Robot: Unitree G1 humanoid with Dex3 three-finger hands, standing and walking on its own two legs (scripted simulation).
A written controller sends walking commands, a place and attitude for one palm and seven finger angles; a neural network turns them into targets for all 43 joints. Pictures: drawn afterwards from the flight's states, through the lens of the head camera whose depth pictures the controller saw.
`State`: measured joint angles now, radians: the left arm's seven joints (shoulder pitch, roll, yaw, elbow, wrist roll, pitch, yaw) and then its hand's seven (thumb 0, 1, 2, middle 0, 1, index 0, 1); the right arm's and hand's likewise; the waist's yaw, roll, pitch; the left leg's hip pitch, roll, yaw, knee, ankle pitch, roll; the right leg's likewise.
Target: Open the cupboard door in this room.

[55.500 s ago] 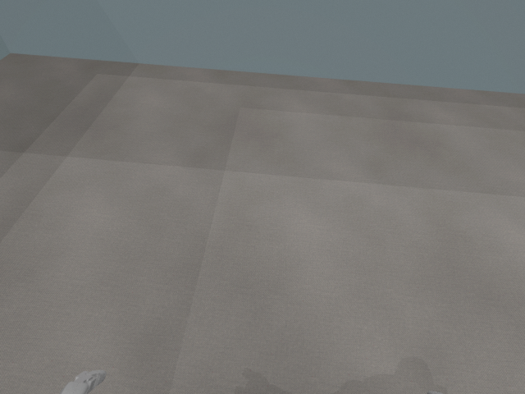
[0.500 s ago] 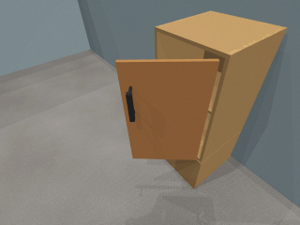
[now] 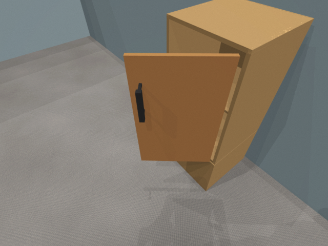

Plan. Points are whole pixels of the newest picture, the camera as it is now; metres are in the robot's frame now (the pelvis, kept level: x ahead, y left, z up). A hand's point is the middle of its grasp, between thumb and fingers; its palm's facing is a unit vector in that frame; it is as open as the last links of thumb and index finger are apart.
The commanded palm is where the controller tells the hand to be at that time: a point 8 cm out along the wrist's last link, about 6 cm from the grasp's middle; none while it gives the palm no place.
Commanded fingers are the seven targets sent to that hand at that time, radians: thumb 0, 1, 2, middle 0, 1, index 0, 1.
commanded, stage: look again from close up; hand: left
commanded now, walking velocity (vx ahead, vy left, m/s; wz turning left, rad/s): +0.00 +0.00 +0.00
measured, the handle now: (141, 103) +0.58 +0.11 +0.01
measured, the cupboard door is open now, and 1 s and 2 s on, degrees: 50 50 50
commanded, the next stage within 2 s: shuffle to correct the standing spot in 0.54 s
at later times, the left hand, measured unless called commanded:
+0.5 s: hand out of the picture +0.04 +0.16 -0.17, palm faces +0.03 -0.98 -0.19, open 7.3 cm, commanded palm none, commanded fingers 0.00 0.90 0.90 -0.20 -0.30 -0.20 -0.30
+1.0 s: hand out of the picture +0.13 +0.15 -0.17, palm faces +0.00 -0.97 -0.24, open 7.4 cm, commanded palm none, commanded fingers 0.00 0.90 0.90 -0.20 -0.30 -0.20 -0.30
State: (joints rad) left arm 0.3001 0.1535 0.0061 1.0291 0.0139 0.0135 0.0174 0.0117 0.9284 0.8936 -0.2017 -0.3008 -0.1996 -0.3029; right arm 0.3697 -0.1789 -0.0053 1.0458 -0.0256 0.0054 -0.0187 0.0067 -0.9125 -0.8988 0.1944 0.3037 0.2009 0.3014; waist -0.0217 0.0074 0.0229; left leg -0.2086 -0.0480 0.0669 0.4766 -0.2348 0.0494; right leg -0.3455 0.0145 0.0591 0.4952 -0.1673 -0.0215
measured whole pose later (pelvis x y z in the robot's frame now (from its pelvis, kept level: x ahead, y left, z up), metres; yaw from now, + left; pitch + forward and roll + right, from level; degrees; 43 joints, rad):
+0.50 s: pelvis +0.05 -0.01 +0.00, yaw +1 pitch +0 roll +1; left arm 0.31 0.14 -0.01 1.08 0.01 -0.01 0.03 0.01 0.92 0.89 -0.20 -0.30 -0.20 -0.30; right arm 0.31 -0.16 0.00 1.07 -0.02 -0.03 -0.03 0.00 -0.91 -0.90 0.19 0.30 0.20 0.30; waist -0.01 0.01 0.02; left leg -0.16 -0.03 0.04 0.43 -0.28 0.03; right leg -0.30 0.04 0.04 0.46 -0.16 -0.03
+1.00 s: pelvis +0.07 -0.05 -0.01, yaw -1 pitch +0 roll +3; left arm 0.21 0.19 0.05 0.97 0.02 0.05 0.01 0.00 0.91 0.89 -0.20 -0.30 -0.20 -0.30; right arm 0.23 -0.15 -0.03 1.05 -0.03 0.00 -0.07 0.00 -0.91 -0.90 0.20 0.30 0.20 0.30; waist -0.01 -0.03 0.08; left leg -0.16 0.00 0.07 0.52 -0.36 -0.01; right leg -0.37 0.04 0.02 0.68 -0.30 -0.04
